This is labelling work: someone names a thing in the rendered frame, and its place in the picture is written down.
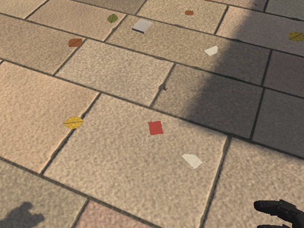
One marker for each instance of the robot right hand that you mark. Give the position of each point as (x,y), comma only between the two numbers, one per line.
(283,210)

